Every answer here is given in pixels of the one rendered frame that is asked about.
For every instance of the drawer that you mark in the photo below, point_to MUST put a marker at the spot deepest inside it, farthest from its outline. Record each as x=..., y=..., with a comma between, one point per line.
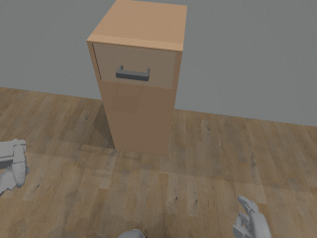
x=160, y=63

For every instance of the robot left hand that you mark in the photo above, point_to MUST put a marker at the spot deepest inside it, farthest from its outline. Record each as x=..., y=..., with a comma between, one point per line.
x=12, y=159

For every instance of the handle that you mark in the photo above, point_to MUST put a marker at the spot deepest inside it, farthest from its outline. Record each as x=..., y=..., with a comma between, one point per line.
x=134, y=75

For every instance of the robot right hand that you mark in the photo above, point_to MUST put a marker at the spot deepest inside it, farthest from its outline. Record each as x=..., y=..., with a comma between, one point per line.
x=256, y=224

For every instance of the cabinet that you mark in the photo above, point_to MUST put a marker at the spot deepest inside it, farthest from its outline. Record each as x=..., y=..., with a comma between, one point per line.
x=140, y=116

